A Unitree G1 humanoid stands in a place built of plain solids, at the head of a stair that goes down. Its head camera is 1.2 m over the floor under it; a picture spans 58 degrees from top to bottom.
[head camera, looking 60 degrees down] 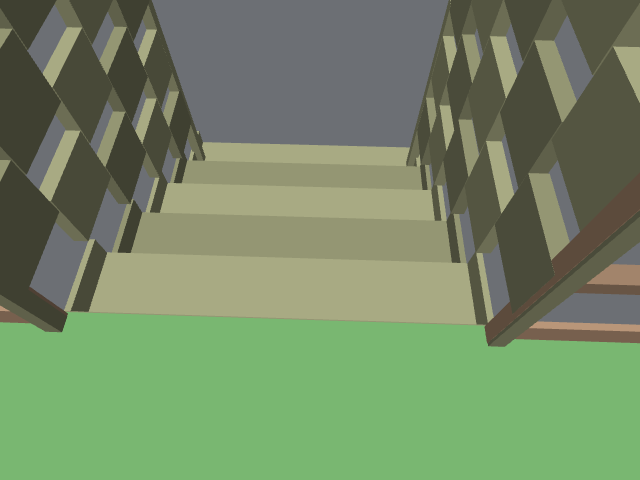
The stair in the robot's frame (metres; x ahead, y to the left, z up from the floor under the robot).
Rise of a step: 0.16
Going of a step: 0.28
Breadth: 1.32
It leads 2 degrees to the right of straight ahead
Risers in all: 6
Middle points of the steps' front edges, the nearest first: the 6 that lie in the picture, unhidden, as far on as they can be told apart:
0.43 0.13 0.00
0.71 0.12 -0.16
0.99 0.11 -0.32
1.27 0.10 -0.48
1.55 0.09 -0.65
1.83 0.08 -0.81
